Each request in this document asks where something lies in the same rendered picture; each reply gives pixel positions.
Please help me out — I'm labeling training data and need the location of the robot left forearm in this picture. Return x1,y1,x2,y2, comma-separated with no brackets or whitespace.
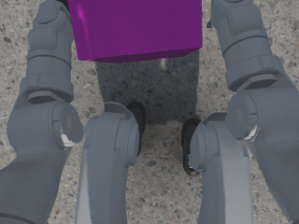
7,0,75,141

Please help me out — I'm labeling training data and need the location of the carton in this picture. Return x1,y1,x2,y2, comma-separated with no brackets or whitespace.
67,0,203,63

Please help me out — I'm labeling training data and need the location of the robot right upper arm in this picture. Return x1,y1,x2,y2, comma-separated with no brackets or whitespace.
225,86,299,224

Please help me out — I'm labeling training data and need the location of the left robot hand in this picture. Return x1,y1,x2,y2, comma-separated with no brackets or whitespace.
56,0,70,13

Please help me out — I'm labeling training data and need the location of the robot left upper arm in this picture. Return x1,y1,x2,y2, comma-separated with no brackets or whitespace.
0,100,84,224

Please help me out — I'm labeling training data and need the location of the robot right forearm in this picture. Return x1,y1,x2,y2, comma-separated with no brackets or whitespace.
210,0,299,92

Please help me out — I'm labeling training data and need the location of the right robot thigh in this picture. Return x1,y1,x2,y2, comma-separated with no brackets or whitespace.
192,120,254,224

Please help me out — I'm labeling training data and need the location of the robot left foot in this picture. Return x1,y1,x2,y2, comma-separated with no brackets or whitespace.
126,102,146,157

